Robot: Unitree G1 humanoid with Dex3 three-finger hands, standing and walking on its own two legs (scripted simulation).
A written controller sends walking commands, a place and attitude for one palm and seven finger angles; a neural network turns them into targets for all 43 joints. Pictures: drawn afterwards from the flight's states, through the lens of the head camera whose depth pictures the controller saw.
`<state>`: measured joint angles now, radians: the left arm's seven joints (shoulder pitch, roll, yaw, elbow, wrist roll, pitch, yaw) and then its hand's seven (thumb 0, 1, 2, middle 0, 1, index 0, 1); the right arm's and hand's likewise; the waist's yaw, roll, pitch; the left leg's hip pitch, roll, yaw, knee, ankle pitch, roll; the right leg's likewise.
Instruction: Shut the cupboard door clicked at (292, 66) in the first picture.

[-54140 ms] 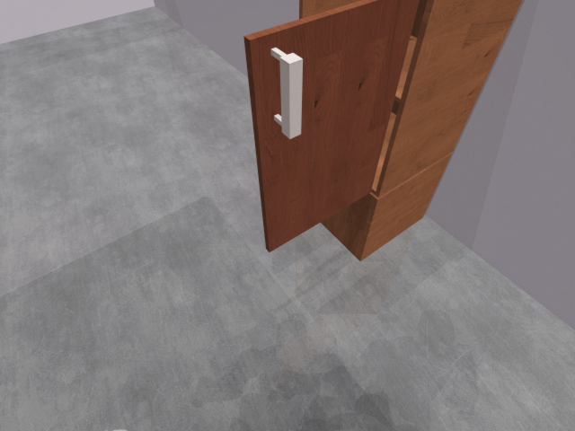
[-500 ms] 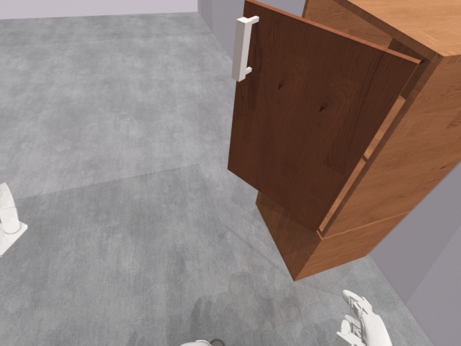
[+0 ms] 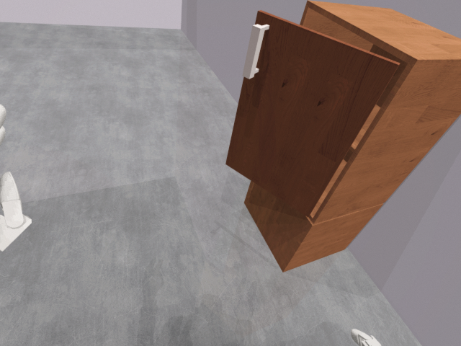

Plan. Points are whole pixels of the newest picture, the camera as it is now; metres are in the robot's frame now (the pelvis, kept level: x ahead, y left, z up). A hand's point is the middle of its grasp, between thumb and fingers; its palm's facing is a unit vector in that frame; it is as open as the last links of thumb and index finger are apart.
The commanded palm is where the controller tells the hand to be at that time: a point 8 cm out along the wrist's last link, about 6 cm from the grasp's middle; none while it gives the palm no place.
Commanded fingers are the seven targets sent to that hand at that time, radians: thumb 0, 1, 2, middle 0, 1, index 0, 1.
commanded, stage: stop stepping back and stand still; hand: left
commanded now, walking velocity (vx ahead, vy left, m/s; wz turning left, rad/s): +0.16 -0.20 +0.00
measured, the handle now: (257, 51) +0.86 +0.04 +0.18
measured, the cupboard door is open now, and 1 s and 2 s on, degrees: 30 30 30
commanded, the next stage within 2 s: let the arm hang, fingers relaxed in 1.30 s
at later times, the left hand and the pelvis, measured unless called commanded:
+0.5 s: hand out of the picture +0.10 +0.38 +0.20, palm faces +0.50 -0.81 -0.29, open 7.4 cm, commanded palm +0.03 +0.41 +0.20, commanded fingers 0.00 0.90 0.90 -0.20 -0.30 -0.20 -0.30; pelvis -0.11 +0.11 +0.00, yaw +0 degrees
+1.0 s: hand out of the picture +0.12 +0.34 +0.18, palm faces +0.37 -0.81 -0.46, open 7.4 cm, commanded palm +0.05 +0.39 +0.20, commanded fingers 0.00 0.90 0.90 -0.20 -0.30 -0.20 -0.30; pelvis -0.09 +0.10 +0.02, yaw -2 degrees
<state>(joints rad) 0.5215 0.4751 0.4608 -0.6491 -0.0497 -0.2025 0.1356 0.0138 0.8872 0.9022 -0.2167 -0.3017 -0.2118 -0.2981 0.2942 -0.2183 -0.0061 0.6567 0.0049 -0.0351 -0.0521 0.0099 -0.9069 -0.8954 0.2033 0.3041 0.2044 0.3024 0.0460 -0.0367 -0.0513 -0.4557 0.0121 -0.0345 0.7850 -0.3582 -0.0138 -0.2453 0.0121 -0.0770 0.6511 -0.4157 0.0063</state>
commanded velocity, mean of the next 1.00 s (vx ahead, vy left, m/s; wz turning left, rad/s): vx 0.11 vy -0.15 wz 0.00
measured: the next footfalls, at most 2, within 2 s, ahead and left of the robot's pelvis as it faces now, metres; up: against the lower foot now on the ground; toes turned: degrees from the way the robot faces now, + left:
right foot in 0.30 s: -0.10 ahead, -0.03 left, +0.01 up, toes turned -7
left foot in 0.46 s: -0.02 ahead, +0.21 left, +0.00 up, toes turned +2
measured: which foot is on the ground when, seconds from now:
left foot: down 0.00-0.24, up 0.26-0.44, down 0.46-1.00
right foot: down 0.00-0.00, up 0.02-0.28, down 0.30-0.46, up 0.48-0.78, down 0.80-1.00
